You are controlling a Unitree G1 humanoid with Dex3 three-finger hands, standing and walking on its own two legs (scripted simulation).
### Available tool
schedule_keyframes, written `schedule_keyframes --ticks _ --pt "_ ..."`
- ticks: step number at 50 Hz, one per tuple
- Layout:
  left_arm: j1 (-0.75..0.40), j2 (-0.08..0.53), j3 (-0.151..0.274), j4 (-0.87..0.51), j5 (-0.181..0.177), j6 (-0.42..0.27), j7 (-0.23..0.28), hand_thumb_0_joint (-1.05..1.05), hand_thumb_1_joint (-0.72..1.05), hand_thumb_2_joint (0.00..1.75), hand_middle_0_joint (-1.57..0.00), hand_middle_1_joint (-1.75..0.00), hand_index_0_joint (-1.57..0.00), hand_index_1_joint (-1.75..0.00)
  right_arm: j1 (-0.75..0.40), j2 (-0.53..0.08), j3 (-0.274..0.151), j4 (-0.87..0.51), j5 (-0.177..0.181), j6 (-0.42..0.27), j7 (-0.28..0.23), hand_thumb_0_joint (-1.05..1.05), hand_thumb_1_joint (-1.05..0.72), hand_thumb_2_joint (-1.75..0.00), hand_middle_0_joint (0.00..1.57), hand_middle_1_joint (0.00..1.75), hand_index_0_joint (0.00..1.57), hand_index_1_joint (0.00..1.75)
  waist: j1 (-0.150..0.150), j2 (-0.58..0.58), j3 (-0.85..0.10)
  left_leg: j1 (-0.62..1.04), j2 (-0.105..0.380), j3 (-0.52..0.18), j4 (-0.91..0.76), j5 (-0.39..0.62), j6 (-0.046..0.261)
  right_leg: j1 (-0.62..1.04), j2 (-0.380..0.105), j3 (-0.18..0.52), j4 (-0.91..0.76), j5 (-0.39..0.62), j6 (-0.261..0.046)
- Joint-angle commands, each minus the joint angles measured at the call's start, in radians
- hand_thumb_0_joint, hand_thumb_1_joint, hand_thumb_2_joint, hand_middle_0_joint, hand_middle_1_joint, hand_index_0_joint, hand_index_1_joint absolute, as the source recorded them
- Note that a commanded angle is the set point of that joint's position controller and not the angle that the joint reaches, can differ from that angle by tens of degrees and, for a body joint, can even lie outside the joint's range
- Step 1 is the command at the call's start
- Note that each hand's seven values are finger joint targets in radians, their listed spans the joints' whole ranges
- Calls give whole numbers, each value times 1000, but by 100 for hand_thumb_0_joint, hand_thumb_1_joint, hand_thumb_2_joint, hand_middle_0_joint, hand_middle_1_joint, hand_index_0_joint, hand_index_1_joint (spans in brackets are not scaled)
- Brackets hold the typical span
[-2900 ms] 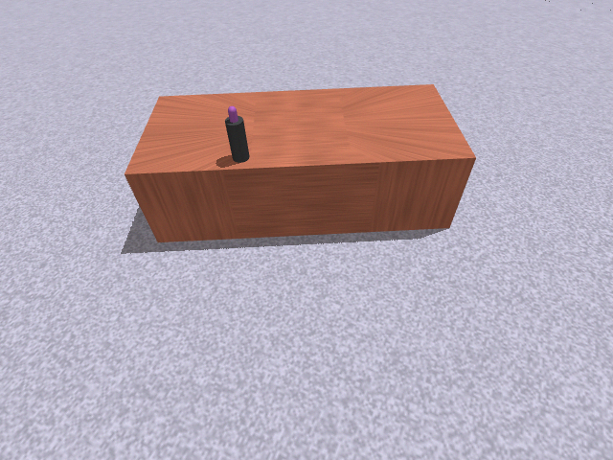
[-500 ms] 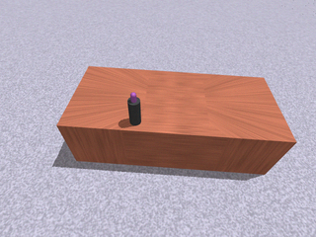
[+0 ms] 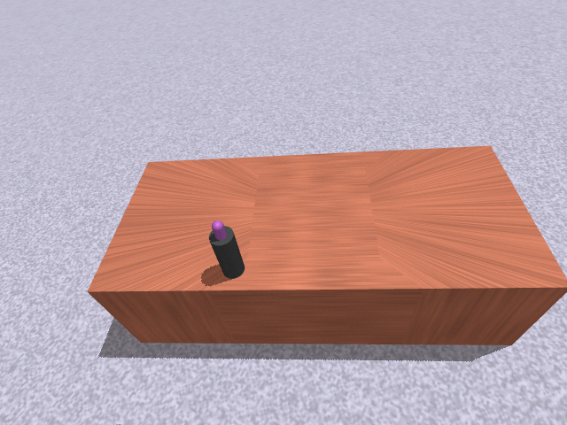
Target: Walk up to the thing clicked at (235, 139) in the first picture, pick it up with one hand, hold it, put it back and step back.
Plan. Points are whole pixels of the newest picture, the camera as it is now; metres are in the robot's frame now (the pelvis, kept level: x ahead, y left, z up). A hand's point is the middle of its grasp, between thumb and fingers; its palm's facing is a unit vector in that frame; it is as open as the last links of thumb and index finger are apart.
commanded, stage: walk up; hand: left
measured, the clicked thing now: (225, 247) +0.61 +0.24 -0.27
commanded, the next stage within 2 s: stand in 1.84 s
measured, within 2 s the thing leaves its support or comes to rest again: neither
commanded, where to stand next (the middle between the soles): +0.21 +0.02 m, yaw +1 degrees
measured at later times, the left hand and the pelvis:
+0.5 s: hand out of the picture +0.16 +0.30 -0.16, palm faces -0.02 -0.93 -0.36, open 7.4 cm; pelvis +0.12 +0.02 -0.01, yaw +1 degrees
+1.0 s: hand (162, 362) +0.26 +0.27 -0.14, palm faces +0.00 -0.94 -0.34, open 7.4 cm; pelvis +0.15 +0.02 +0.01, yaw +0 degrees
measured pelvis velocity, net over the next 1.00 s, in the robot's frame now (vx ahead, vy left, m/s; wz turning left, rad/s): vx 0.15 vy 0.02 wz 0.01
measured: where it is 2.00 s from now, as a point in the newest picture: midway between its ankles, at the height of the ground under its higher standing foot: outside the picture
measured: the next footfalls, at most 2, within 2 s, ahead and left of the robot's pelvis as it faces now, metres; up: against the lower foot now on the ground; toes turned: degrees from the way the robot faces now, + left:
left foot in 0.26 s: +0.21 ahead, +0.15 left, +0.00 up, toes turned +3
right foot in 0.56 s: +0.21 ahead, -0.12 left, +0.00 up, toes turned -1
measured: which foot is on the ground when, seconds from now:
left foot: up 0.00-0.24, down 0.26-1.00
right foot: down 0.00-0.28, up 0.30-0.54, down 0.56-1.00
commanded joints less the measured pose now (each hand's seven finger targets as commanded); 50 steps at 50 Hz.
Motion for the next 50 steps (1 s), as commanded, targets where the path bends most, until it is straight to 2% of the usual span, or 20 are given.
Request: schedule_keyframes --ticks 1,6,9,11,12,13,14,15,19,24,27,28,29,30,31,33,35,37,44,50 --pt "71 288 88 -59 3 -18 25 0 90 90 -20 -30 -20 -30 42 -170 -62 -65 -9 -26 5 0 -90 -90 20 30 20 30 15 -230 -33 -148 44 -24 -114 65 -22 130 -228 239 -290 118 -205" --pt "62 298 87 -80 14 -15 21 0 90 90 -20 -30 -20 -30 -46 -155 -70 -85 -19 -29 20 0 -90 -90 20 30 20 30 30 -214 -1 -49 44 21 -320 171 -32 24 -220 186 -312 -95 -193" --pt "36 293 73 -83 10 -3 27 0 90 90 -20 -30 -20 -30 -37 -128 -62 -69 -16 -40 9 0 -90 -90 20 30 20 30 6 -190 -29 78 6 55 -433 242 -22 1 -214 137 -187 119 -173" --pt "30 257 52 -75 3 12 33 0 90 90 -20 -30 -20 -30 5 -131 -66 -44 -17 -47 -6 0 -90 -90 20 30 20 30 -29 -125 -69 224 -34 76 -527 277 -3 -37 -165 76 -27 206 -124" --pt "47 217 33 -78 3 15 35 0 90 90 -20 -30 -20 -30 60 -178 -79 -29 -20 -52 -16 0 -90 -90 20 30 20 30 -56 -26 -110 332 0 16 -568 238 28 -88 -127 48 123 199 -87" --pt "82 152 14 -93 -3 16 35 0 90 90 -20 -30 -20 -30 109 -275 -101 -33 -28 -55 -27 0 -90 -90 20 30 20 30 -64 215 -156 406 235 -310 -657 246 93 -208 -30 -11 380 -14 -22" --pt "124 202 31 -62 -8 33 48 0 90 90 -20 -30 -20 -30 85 -326 -107 -58 -7 -52 -29 0 -90 -90 20 30 20 30 -50 177 -139 390 382 -567 -748 208 225 -293 52 24 466 -331 -9" --pt "89 256 42 -31 5 44 59 0 90 90 -20 -30 -20 -30 60 -307 -109 -51 4 -45 -28 0 -90 -90 20 30 20 30 -47 80 -87 288 380 -544 -735 191 253 -280 4 107 547 -348 -14" --pt "133 236 40 28 -1 48 52 0 90 90 -20 -30 -20 -30 -69 -236 -74 -76 -3 -37 -41 0 -90 -90 20 30 20 30 7 110 -62 154 227 -193 -683 325 179 -181 -42 95 416 -213 -8" --pt "114 186 40 72 3 48 60 0 90 90 -20 -30 -20 -30 -144 -209 -49 -80 -9 -14 -41 0 -90 -90 20 30 20 30 12 130 -99 62 224 -125 -577 445 179 2 -2 30 173 -106 16" --pt "98 205 46 92 16 37 68 0 90 90 -20 -30 -20 -30 -197 -152 -24 -76 10 8 -39 0 -90 -90 20 30 20 30 43 34 -123 -22 155 -82 -451 241 83 140 4 62 -57 45 -13" --pt "47 256 53 79 27 27 71 0 90 90 -20 -30 -20 -30 -169 -105 -10 -70 18 14 -37 0 -90 -90 20 30 20 30 16 -114 -110 -60 89 -39 -356 151 27 118 -129 264 -143 62 -50" --pt "-30 313 55 60 21 23 69 0 90 90 -20 -30 -20 -30 -163 -94 -9 -55 16 22 -42 0 -90 -90 20 30 20 30 -16 -203 -71 -7 -6 4 -296 -44 -12 -49 -293 474 -245 -15 -147" --pt "-97 325 50 55 18 25 67 0 90 90 -20 -30 -20 -30 -166 -141 -27 -16 14 30 -48 0 -90 -90 20 30 20 30 -19 -204 -40 88 -2 -12 -241 -122 -10 -149 -311 475 -226 -20 -202" --pt "-127 288 41 58 14 26 67 0 90 90 -20 -30 -20 -30 -148 -144 -25 9 15 30 -44 0 -90 -90 20 30 20 30 -34 -180 -41 110 2 -17 -285 -95 -5 -137 -262 391 -197 4 -174" --pt "-150 255 25 78 13 30 69 0 90 90 -20 -30 -20 -30 -150 -144 -23 49 20 20 -40 0 -90 -90 20 30 20 30 -44 -191 -67 182 26 -24 -459 152 5 -110 -173 250 -136 86 -80" --pt "-139 225 16 103 4 37 64 0 90 90 -20 -30 -20 -30 -186 -168 -23 63 9 10 -38 0 -90 -90 20 30 20 30 -15 -154 -114 194 87 -123 -539 238 27 -60 -100 178 -90 75 -22" --pt "-143 217 12 128 3 40 62 0 90 90 -20 -30 -20 -30 -240 -162 -10 82 11 10 -30 0 -90 -90 20 30 20 30 5 -137 -90 137 83 -115 -562 162 27 -1 -90 173 -151 -56 -14" --pt "-211 204 4 188 -4 39 62 0 90 90 -20 -30 -20 -30 -270 -148 10 171 8 6 -32 0 -90 -90 20 30 20 30 5 -80 -135 211 79 -83 -636 334 7 120 -98 149 -187 144 -7" --pt "-256 184 -3 230 -6 53 57 0 90 90 -20 -30 -20 -30 -311 -141 9 215 2 7 -36 0 -90 -90 20 30 20 30 10 -41 -113 207 97 -98 -730 301 -2 164 -88 126 -239 116 4"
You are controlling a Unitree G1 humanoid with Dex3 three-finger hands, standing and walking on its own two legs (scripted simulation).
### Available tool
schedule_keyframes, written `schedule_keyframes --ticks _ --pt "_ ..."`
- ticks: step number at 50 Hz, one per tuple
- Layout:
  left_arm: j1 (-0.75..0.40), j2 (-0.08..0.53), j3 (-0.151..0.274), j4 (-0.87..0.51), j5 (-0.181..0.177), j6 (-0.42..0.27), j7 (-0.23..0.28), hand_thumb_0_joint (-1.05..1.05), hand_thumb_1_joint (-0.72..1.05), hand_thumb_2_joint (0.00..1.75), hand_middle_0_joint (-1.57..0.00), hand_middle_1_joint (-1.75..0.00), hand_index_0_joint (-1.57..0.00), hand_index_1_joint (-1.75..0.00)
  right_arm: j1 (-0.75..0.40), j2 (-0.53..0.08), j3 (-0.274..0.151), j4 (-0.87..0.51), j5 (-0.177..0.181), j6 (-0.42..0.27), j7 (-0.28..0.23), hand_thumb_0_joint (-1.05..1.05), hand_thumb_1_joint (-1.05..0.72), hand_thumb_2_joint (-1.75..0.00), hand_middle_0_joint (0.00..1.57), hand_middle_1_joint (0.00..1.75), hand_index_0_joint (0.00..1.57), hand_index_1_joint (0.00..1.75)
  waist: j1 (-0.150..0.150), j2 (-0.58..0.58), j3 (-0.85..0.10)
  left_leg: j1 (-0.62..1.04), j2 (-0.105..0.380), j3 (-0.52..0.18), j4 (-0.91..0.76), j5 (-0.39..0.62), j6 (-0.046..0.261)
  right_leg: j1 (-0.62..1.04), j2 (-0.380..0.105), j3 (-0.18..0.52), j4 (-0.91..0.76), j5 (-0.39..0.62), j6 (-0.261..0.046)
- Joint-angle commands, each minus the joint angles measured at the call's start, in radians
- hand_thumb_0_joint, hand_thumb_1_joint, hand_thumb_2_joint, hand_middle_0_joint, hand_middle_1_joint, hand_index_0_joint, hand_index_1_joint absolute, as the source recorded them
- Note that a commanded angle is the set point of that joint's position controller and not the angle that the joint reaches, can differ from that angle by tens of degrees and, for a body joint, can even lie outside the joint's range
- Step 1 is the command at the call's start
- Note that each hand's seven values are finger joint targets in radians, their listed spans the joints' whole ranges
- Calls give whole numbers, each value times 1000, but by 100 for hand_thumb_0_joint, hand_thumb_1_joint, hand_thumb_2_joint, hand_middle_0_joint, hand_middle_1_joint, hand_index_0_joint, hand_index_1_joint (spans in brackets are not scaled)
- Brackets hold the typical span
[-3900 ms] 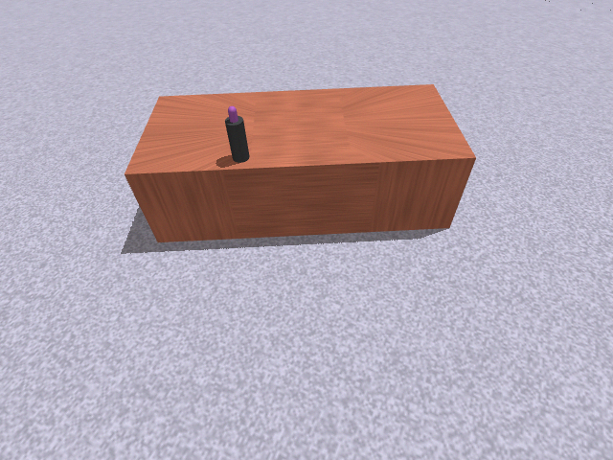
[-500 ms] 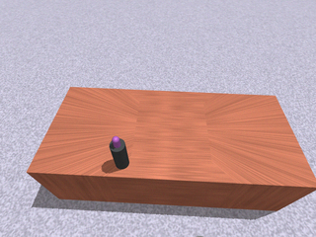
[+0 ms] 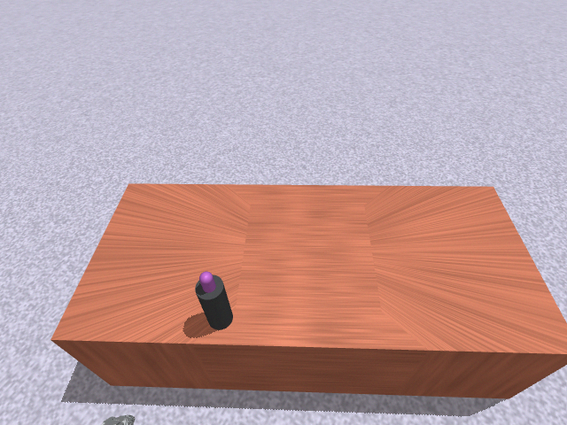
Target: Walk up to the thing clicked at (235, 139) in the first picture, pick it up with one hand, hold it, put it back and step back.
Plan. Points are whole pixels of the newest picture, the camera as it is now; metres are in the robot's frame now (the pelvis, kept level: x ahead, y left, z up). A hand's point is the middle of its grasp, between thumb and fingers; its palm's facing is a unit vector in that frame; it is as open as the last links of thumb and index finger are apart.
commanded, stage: walk up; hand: left
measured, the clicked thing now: (213, 298) +0.46 +0.22 -0.28
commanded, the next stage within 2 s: stand in 0.84 s
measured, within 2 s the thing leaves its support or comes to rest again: neither
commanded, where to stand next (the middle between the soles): +0.06 +0.00 m, yaw +0 degrees
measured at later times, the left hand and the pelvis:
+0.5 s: hand out of the picture +0.08 +0.26 -0.15, palm faces +0.02 -0.94 -0.34, open 7.4 cm; pelvis +0.01 +0.00 +0.01, yaw +1 degrees
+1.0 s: hand out of the picture +0.10 +0.25 -0.15, palm faces +0.00 -0.94 -0.33, open 7.4 cm; pelvis +0.02 +0.00 +0.01, yaw +1 degrees
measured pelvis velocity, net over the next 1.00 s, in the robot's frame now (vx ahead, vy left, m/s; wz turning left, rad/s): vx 0.02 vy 0.00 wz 0.02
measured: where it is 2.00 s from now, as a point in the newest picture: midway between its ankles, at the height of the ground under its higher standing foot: outside the picture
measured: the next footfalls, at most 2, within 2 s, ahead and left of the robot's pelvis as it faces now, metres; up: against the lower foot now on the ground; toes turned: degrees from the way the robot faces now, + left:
none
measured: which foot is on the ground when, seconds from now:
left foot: down 0.00-1.00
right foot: down 0.00-1.00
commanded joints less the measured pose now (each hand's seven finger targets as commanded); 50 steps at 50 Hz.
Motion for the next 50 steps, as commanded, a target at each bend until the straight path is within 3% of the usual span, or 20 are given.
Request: schedule_keyframes --ticks 1,5,15,18,38,43,50 --pt "-38 210 46 -18 3 -13 11 0 90 90 -20 -30 -20 -30 -80 -220 -45 -39 -5 -24 -15 0 -90 -90 20 30 20 30 16 22 -105 19 114 -132 -154 91 34 81 -88 80 -121 85 -48" --pt "-46 208 45 -3 8 -13 8 0 90 90 -20 -30 -20 -30 -88 -215 -45 -29 -7 -23 -15 0 -90 -90 20 30 20 30 11 26 -94 21 109 -131 -181 49 29 77 -88 82 -155 70 -42" --pt "-43 209 49 14 14 -17 8 0 90 90 -20 -30 -20 -30 -94 -218 -51 -26 -7 -21 -16 0 -90 -90 20 30 20 30 2 15 -126 86 107 -111 -170 118 26 83 -99 77 -184 124 -35" --pt "-48 206 50 20 17 -14 8 0 90 90 -20 -30 -20 -30 -93 -216 -53 -22 -9 -18 -17 0 -90 -90 20 30 20 30 -3 4 -105 64 106 -118 -187 81 26 81 -96 75 -189 101 -31" --pt "-10 201 55 15 20 -16 13 0 90 90 -20 -30 -20 -30 -93 -199 -57 -36 -8 -10 -17 0 -90 -90 20 30 20 30 2 -6 -104 92 96 -119 -176 137 20 79 -97 65 -198 126 -25" --pt "4 191 46 11 19 -13 15 0 90 90 -20 -30 -20 -30 -78 -197 -52 -38 -15 -16 -19 0 -90 -90 20 30 20 30 -4 -13 -95 82 104 -120 -198 135 14 81 -98 65 -196 90 -27" --pt "2 203 45 -2 16 -13 13 0 90 90 -20 -30 -20 -30 -73 -199 -51 -37 -15 -24 -22 0 -90 -90 20 30 20 30 -2 11 -107 88 111 -118 -198 199 9 109 -105 69 -182 144 -34"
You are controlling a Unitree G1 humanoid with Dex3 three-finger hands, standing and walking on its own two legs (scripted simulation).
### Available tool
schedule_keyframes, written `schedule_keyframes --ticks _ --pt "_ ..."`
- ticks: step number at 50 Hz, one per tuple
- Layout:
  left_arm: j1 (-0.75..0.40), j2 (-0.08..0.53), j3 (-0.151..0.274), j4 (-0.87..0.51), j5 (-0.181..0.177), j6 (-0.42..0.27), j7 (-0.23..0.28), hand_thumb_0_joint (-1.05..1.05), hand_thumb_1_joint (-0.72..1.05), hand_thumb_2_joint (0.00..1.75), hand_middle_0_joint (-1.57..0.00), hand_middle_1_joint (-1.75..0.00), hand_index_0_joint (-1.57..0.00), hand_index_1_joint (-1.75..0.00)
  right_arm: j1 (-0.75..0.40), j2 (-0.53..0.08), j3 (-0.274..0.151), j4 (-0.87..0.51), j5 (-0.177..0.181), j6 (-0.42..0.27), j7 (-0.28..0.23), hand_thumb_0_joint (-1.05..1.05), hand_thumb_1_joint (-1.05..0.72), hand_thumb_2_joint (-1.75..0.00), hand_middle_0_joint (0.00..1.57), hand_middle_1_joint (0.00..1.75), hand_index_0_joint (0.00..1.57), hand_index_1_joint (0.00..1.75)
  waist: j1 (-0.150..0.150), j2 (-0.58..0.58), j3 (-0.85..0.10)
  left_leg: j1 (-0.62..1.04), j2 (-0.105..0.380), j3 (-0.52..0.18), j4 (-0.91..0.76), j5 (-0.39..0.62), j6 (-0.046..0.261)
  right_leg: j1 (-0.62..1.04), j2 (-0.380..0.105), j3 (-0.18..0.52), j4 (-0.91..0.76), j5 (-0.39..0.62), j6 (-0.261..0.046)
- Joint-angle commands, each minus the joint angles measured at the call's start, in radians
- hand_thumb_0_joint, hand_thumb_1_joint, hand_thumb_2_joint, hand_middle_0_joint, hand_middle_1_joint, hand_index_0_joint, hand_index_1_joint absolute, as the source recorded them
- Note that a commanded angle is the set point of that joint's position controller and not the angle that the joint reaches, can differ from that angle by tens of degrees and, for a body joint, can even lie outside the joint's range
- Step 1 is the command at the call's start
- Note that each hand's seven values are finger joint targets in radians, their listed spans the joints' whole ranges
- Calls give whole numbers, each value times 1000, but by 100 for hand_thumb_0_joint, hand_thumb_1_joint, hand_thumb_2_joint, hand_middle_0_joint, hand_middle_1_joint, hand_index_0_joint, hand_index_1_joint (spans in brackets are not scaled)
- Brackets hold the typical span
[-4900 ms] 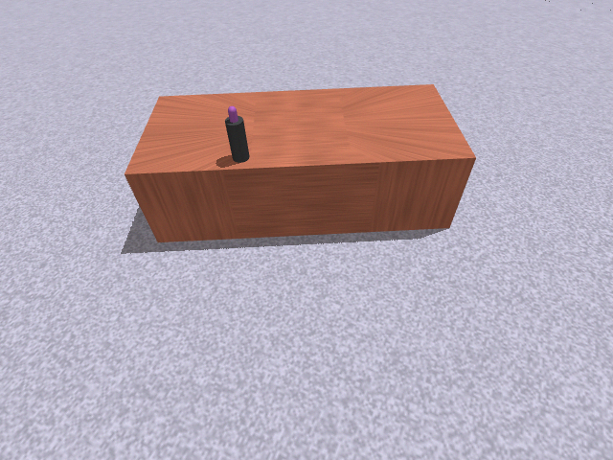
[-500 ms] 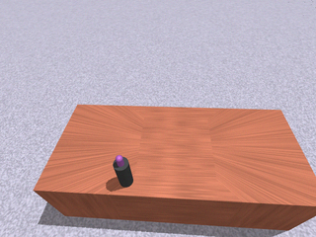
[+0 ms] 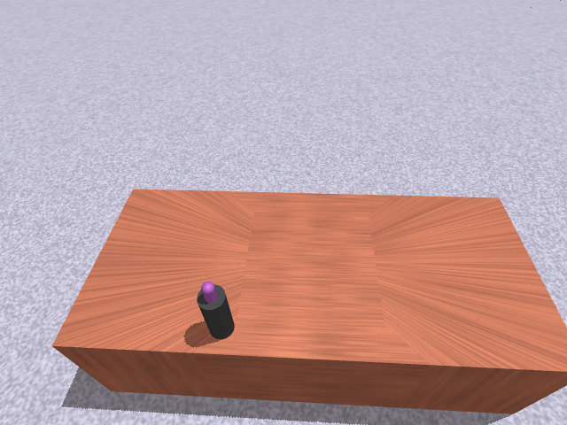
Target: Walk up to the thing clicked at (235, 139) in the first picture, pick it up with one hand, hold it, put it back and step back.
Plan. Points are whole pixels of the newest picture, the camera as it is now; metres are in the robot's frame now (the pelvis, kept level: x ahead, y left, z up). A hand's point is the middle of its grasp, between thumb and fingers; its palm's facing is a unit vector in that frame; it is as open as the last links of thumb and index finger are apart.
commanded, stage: stand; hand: left
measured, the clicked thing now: (215, 308) +0.45 +0.21 -0.29
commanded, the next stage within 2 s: none
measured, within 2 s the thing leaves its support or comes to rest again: neither
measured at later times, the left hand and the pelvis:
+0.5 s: hand out of the picture +0.08 +0.24 -0.15, palm faces -0.03 -0.94 -0.35, open 7.4 cm; pelvis +0.00 -0.01 +0.00, yaw +0 degrees
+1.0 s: hand out of the picture +0.09 +0.24 -0.15, palm faces -0.03 -0.94 -0.35, open 7.4 cm; pelvis +0.01 -0.02 +0.00, yaw -1 degrees
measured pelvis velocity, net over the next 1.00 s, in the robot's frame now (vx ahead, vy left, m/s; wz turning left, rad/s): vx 0.01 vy -0.02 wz -0.01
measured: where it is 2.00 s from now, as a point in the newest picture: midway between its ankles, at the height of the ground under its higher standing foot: outside the picture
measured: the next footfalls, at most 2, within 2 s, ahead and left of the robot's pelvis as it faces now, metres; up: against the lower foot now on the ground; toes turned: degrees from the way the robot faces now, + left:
none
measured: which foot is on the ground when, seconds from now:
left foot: down 0.00-1.00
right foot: down 0.00-1.00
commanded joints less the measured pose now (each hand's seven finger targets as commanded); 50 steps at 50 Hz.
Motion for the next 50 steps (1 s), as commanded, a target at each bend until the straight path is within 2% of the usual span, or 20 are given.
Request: schedule_keyframes --ticks 1,9,13,25,34,44,50 --pt "-39 214 39 -60 2 -20 13 0 90 90 -20 -30 -20 -30 -52 -218 -36 -60 -2 -23 -14 0 -90 -90 20 30 20 30 -2 20 -86 13 117 -99 -56 132 18 27 -102 90 -52 94 -32" --pt "-28 212 37 -64 2 -19 12 0 90 90 -20 -30 -20 -30 -50 -220 -33 -60 1 -25 -15 0 -90 -90 20 30 20 30 1 12 -82 34 122 -99 -55 149 15 20 -101 92 -55 111 -35" --pt "-40 221 38 -70 3 -18 13 0 90 90 -20 -30 -20 -30 -37 -213 -31 -61 -2 -22 -15 0 -90 -90 20 30 20 30 -9 2 -73 28 118 -93 -55 135 13 12 -100 92 -57 106 -38" --pt "-26 226 38 -70 2 -18 13 0 90 90 -20 -30 -20 -30 -29 -219 -32 -62 -2 -21 -14 0 -90 -90 20 30 20 30 -6 -6 -64 30 119 -92 -54 89 12 -2 -96 101 -67 70 -40" --pt "-19 224 37 -74 1 -19 13 0 90 90 -20 -30 -20 -30 -24 -219 -31 -67 -3 -21 -16 0 -90 -90 20 30 20 30 -5 4 -82 47 123 -83 -43 147 17 17 -99 102 -50 150 -45" --pt "-19 230 39 -73 1 -17 13 0 90 90 -20 -30 -20 -30 -21 -219 -27 -68 -1 -19 -17 0 -90 -90 20 30 20 30 -1 -2 -61 48 126 -83 -55 103 15 -2 -94 107 -64 96 -43" --pt "-24 227 40 -77 2 -18 13 0 90 90 -20 -30 -20 -30 -15 -222 -27 -72 -4 -21 -18 0 -90 -90 20 30 20 30 -2 6 -74 46 127 -78 -51 105 19 9 -100 111 -57 113 -46"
